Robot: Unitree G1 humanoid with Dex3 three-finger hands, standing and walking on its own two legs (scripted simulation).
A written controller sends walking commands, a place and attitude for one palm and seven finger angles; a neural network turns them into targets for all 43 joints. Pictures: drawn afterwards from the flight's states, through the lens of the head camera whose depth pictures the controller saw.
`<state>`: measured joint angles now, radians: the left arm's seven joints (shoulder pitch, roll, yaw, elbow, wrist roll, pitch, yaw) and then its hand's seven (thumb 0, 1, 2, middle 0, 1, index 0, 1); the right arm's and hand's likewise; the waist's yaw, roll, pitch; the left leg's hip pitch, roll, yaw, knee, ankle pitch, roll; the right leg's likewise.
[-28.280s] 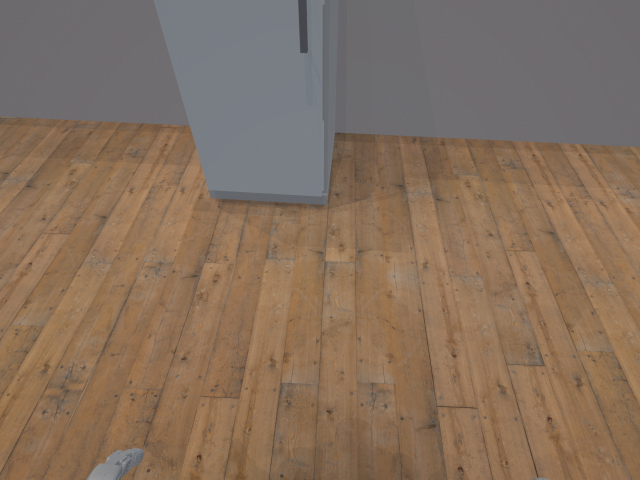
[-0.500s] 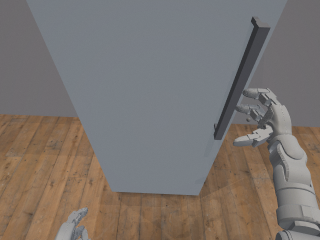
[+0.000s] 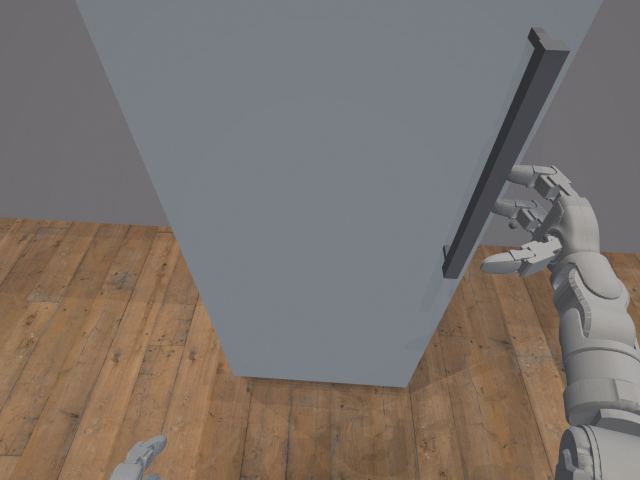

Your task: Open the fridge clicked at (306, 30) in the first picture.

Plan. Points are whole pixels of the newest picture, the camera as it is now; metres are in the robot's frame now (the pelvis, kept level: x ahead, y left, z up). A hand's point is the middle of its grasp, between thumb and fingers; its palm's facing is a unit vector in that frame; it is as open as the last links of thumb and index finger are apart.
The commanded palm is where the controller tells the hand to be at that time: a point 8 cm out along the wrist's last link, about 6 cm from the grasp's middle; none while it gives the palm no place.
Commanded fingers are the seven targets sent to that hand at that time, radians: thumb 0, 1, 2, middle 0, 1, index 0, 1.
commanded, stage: feel for the door with the fingertips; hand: right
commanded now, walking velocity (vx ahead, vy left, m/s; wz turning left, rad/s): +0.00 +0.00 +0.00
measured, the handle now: (483, 180) +0.46 -0.16 +0.15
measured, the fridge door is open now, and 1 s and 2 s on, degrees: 0 0 0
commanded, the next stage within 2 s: slide the fingers in behind the handle in 0.18 s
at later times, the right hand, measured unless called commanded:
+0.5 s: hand (509, 219) +0.41 -0.19 +0.13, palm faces -0.01 +1.00 +0.01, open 13.9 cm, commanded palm +0.39 -0.24 +0.13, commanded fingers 0.00 0.50 -0.30 0.30 1.20 0.30 1.20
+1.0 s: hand (483, 221) +0.41 -0.16 +0.13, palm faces -0.03 +1.00 +0.01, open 14.0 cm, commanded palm +0.38 -0.21 +0.13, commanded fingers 0.00 0.50 -0.30 0.30 1.20 0.30 1.20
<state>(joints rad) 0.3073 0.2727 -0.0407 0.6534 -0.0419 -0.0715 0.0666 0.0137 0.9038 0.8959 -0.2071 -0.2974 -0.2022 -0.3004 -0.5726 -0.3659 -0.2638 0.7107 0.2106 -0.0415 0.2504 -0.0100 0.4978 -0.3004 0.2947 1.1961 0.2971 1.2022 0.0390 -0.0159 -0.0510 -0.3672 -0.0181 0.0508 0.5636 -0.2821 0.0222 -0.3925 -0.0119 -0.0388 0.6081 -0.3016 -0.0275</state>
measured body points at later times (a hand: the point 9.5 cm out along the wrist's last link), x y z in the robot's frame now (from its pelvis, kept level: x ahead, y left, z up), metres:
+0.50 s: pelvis +0.00 +0.00 +0.00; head +0.02 -0.01 +0.45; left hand +0.10 +0.25 -0.11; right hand +0.41 -0.24 +0.13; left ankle +0.00 +0.11 -0.73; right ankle +0.00 -0.10 -0.73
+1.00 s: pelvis +0.00 +0.00 +0.00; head +0.02 +0.00 +0.45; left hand +0.12 +0.24 -0.10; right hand +0.40 -0.21 +0.13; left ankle +0.00 +0.11 -0.73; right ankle +0.00 -0.10 -0.73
